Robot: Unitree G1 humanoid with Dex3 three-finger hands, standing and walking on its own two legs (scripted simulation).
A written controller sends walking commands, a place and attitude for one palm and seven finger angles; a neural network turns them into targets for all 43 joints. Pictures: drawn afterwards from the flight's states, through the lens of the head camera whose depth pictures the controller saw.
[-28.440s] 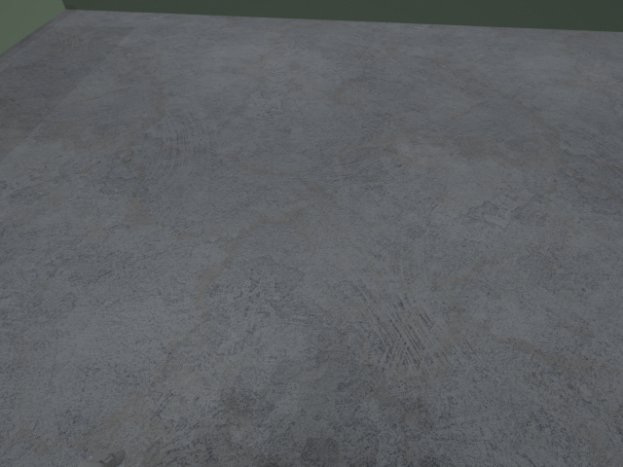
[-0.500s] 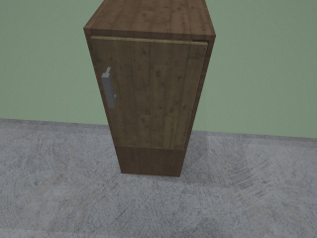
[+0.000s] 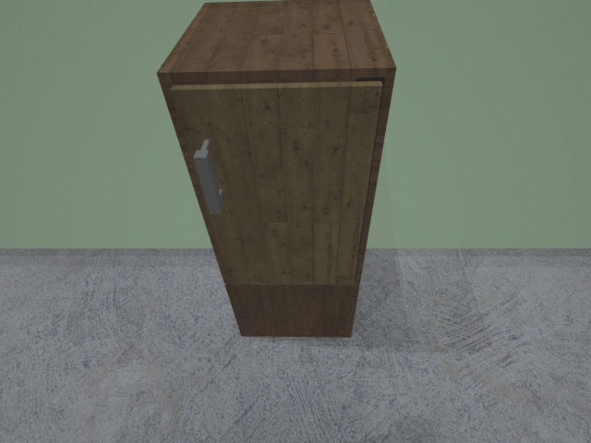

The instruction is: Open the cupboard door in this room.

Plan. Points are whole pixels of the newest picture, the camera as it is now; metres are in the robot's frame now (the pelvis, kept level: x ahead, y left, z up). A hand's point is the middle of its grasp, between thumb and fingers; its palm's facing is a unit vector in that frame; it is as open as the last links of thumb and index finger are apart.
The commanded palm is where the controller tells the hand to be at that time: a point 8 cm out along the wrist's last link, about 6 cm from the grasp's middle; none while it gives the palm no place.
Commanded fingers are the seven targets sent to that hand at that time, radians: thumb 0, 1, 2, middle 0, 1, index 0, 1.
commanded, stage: look again from close up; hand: left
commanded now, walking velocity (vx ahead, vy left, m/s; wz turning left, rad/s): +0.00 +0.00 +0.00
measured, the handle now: (211, 177) +0.58 +0.20 +0.03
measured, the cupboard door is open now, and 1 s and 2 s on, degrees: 0 0 0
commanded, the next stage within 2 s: shuffle to correct the standing spot in 0.10 s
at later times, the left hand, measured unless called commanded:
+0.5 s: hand out of the picture +0.00 +0.15 -0.18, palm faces +0.03 -0.98 -0.18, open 7.4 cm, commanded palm none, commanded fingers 0.00 0.90 0.90 -0.20 -0.30 -0.20 -0.30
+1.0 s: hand out of the picture +0.08 +0.19 -0.17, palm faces +0.00 -0.97 -0.24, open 7.4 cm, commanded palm none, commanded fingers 0.00 0.90 0.90 -0.20 -0.30 -0.20 -0.30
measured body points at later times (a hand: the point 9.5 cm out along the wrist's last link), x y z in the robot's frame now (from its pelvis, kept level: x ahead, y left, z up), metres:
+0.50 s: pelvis +0.03 -0.01 -0.01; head +0.05 -0.02 +0.44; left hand +0.00 +0.20 -0.17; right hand +0.01 -0.23 -0.17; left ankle -0.03 +0.10 -0.73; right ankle +0.02 -0.12 -0.74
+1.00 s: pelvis +0.03 +0.00 +0.00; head +0.04 -0.01 +0.45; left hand +0.08 +0.24 -0.15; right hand +0.06 -0.23 -0.16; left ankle -0.02 +0.10 -0.74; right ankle +0.02 -0.12 -0.74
